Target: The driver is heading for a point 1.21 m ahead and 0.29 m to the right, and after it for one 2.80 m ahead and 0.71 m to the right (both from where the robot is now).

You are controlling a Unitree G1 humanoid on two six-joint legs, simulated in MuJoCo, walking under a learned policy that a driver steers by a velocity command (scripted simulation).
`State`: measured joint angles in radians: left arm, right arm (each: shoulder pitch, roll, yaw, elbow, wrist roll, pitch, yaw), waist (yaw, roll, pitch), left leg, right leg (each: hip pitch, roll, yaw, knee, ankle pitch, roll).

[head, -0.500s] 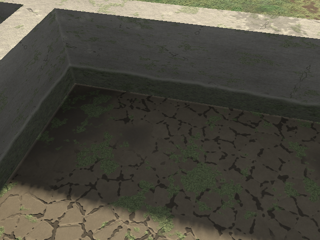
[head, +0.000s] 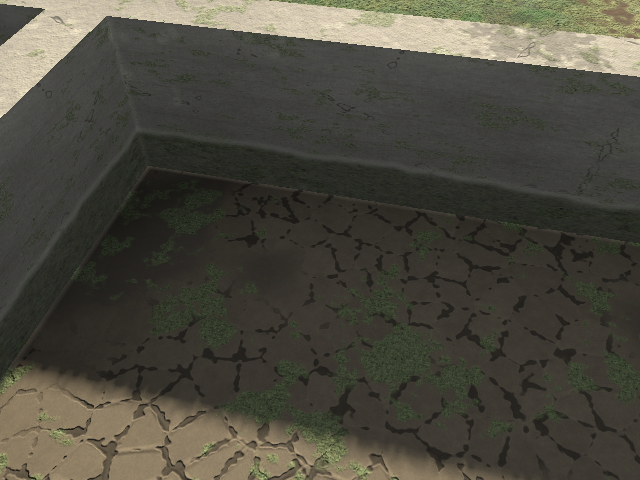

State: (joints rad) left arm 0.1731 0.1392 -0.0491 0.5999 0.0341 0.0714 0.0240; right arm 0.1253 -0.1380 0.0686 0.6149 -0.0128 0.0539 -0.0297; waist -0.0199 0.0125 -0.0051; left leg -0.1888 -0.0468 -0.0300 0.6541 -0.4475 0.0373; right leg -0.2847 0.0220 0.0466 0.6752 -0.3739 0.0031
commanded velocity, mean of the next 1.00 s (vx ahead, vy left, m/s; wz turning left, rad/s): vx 0.50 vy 0.00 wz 0.00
